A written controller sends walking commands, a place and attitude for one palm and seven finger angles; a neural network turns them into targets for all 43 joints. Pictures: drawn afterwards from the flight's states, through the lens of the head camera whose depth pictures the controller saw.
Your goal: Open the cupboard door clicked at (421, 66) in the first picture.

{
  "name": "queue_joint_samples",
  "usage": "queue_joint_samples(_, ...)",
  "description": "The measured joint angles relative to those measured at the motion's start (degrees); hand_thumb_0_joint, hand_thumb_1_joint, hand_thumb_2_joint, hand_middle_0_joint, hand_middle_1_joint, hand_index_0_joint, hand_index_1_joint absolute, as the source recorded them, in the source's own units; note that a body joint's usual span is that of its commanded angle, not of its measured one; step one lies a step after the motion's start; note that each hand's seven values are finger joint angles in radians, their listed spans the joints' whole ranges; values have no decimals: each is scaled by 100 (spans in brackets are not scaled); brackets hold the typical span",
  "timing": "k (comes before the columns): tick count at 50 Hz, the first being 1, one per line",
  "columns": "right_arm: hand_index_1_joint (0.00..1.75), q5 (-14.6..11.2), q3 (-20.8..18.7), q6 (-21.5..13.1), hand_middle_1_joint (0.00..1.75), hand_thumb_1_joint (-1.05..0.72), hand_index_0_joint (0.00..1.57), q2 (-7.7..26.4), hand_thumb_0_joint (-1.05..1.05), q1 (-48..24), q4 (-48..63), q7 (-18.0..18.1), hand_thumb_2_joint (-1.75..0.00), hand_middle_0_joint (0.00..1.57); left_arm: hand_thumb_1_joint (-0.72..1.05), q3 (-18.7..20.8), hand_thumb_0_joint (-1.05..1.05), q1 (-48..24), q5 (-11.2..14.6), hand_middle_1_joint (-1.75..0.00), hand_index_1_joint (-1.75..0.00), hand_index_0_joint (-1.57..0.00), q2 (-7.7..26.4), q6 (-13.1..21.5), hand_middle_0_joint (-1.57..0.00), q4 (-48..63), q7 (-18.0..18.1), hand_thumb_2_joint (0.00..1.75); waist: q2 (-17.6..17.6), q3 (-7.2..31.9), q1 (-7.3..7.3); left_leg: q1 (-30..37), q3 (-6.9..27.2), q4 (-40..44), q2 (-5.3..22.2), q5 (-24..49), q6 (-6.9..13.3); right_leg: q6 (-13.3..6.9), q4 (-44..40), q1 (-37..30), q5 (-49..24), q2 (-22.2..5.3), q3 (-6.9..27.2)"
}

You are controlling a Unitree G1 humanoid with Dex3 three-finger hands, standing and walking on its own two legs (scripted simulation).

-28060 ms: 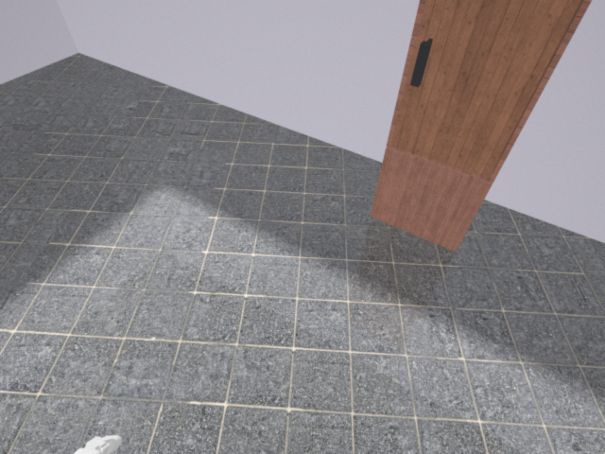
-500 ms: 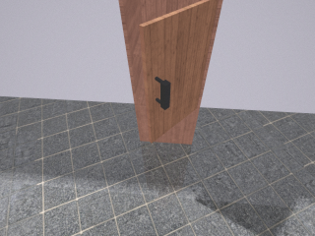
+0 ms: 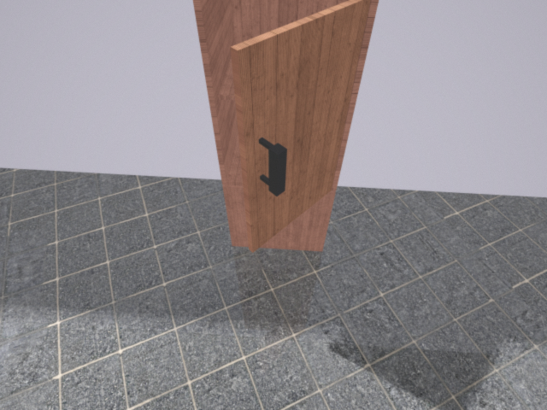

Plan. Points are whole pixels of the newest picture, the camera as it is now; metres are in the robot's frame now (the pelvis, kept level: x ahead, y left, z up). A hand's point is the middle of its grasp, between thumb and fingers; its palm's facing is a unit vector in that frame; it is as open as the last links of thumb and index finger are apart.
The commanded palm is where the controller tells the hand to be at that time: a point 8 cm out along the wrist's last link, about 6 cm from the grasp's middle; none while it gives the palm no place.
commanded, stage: look to check the result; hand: left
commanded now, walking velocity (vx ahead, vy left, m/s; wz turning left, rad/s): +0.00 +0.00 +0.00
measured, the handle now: (270, 166) +0.59 +0.04 -0.02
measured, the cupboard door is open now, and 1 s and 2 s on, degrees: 48 48 48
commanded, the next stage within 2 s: walk to a spot facing it in 0.46 s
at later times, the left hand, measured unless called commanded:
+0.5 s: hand out of the picture +0.08 +0.24 -0.16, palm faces -0.01 -0.94 -0.33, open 7.3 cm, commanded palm none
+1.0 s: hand out of the picture +0.10 +0.18 -0.18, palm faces -0.15 -0.95 -0.29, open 7.3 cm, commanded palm none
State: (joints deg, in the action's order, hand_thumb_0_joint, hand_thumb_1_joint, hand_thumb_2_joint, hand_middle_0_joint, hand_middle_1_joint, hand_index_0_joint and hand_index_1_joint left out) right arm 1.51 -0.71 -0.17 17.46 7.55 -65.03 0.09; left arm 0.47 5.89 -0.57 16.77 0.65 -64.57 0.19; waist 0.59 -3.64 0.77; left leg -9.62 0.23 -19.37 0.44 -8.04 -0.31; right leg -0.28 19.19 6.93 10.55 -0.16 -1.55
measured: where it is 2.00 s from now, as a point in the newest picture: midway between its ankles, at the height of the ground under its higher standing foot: outside the picture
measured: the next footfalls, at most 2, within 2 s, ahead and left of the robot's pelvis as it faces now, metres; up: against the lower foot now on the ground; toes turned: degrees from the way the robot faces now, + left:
left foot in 1.48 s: +0.10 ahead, +0.10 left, +0.00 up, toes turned -29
right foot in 1.72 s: -0.01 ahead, -0.18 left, +0.00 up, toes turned -35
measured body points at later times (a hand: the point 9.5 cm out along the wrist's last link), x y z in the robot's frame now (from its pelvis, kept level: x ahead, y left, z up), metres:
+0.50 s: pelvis +0.02 +0.00 +0.00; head +0.04 -0.01 +0.45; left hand +0.08 +0.29 -0.13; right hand +0.09 -0.29 -0.14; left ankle +0.03 +0.12 -0.75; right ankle +0.00 -0.12 -0.75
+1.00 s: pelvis +0.01 -0.03 -0.02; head +0.05 -0.06 +0.42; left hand +0.11 +0.23 -0.16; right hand +0.01 -0.28 -0.19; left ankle +0.03 +0.12 -0.75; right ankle -0.01 -0.11 -0.75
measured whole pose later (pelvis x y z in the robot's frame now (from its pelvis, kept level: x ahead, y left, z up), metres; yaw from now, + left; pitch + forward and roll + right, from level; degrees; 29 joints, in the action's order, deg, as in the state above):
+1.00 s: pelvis +0.01 -0.03 -0.02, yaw -11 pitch -1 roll +2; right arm 2.0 -2.4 1.9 13.1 11.0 -58.1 1.7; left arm 3.2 10.0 -0.9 13.8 -4.0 -56.5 -1.2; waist 0.6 -6.9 -1.0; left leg -13.7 -9.0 -33.3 5.3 -17.7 -2.6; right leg -1.3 38.1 16.8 20.5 0.6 0.6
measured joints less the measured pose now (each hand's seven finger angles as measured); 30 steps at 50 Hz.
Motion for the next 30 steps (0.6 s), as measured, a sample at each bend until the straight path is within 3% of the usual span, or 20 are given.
queue_joint_samples(30,30,-19,34,-6,30,-90,20,28,0,-190,17,0,-89,20,91,4,1,56,6,-30,-30,-21,103,15,-20,-82,24,90,30,19,-72,214,-4,182,27,-89,-39,-29,-205,-220,72,28,5)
